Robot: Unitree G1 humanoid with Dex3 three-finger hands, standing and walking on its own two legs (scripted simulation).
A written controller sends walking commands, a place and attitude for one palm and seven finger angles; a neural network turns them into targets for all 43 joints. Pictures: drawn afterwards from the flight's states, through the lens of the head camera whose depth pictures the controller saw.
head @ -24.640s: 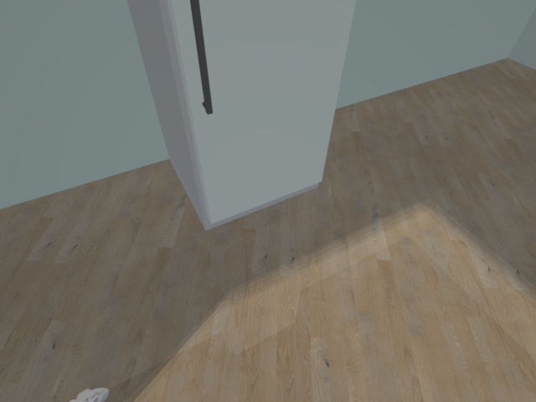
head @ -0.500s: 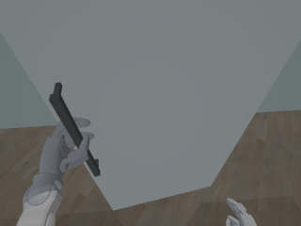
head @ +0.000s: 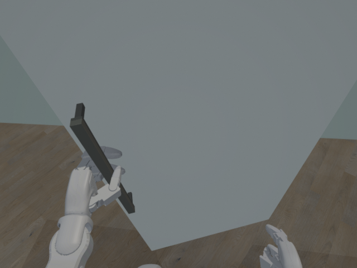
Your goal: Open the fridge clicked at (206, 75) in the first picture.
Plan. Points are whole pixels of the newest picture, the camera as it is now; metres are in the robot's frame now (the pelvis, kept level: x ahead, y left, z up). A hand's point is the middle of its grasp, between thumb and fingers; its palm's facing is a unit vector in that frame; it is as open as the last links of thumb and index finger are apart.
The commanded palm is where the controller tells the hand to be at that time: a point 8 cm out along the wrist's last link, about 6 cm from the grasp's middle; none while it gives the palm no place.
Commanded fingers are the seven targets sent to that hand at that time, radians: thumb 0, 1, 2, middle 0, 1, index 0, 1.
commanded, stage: walk backward, drawing the door open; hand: left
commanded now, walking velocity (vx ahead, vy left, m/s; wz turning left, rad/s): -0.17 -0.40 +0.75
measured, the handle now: (111, 170) +0.30 +0.16 +0.08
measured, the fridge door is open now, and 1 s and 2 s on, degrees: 21 57 85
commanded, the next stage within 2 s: stop walking and hold the door back in 1.46 s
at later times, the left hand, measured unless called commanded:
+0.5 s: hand out of the picture +0.11 +0.04 +0.11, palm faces +0.40 -0.89 -0.22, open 6.0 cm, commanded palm +0.06 +0.08 +0.11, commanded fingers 0.00 0.90 0.90 -0.45 -1.40 -0.45 -1.40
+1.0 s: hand out of the picture +0.00 -0.10 +0.10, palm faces +0.84 -0.43 -0.33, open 6.2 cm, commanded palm -0.06 -0.10 +0.11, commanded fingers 0.00 0.90 0.90 -0.45 -1.40 -0.45 -1.40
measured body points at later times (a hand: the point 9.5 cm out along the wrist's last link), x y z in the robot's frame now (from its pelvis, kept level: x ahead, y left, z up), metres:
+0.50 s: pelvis -0.07 -0.16 -0.01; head -0.03 -0.17 +0.44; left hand +0.08 +0.09 +0.12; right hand +0.17 -0.29 -0.12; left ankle -0.04 +0.07 -0.72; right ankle -0.02 -0.27 -0.73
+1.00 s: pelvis -0.04 -0.42 -0.02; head +0.01 -0.40 +0.43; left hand -0.05 -0.08 +0.12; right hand +0.24 -0.44 -0.13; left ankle -0.15 -0.21 -0.67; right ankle +0.09 -0.47 -0.74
